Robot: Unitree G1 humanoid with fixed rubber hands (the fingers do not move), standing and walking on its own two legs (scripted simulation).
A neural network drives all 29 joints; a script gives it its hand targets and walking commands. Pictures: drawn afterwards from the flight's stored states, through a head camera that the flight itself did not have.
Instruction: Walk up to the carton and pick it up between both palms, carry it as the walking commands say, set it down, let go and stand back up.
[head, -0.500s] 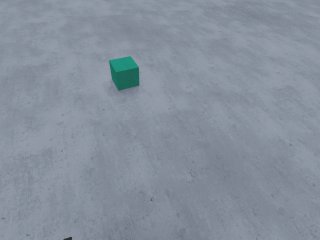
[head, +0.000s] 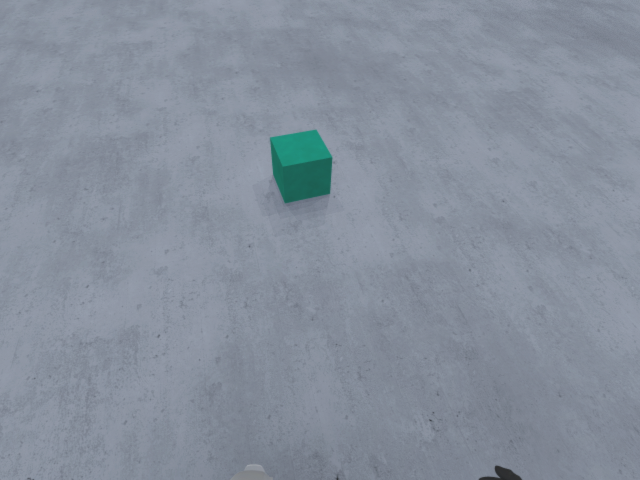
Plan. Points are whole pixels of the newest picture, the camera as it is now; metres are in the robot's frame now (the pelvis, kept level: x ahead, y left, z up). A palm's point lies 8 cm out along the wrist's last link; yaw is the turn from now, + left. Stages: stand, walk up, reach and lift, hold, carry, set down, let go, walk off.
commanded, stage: walk up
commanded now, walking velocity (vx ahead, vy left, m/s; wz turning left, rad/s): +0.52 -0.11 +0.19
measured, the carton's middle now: (300, 166) +1.49 +0.12 -0.66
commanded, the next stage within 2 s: none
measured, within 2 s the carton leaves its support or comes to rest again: neither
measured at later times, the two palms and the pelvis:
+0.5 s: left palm (170, 304) +0.41 +0.27 -0.10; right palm (487, 380) +0.31 -0.25 -0.13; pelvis +0.28 +0.01 +0.00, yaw +3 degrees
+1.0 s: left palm (167, 226) +0.62 +0.34 -0.13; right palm (417, 229) +0.62 -0.18 -0.11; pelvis +0.55 +0.08 -0.01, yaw +4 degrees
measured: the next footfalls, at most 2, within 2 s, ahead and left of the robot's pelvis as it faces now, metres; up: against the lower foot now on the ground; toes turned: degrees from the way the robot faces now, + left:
left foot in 0.06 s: +0.18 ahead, +0.15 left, +0.00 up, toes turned +1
right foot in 0.42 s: +0.38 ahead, -0.10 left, +0.00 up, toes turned -4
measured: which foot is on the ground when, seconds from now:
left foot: up 0.00-0.04, down 0.06-0.44, up 0.46-0.86, down 0.88-1.00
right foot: down 0.00-0.06, up 0.08-0.40, down 0.42-0.86, up 0.88-1.00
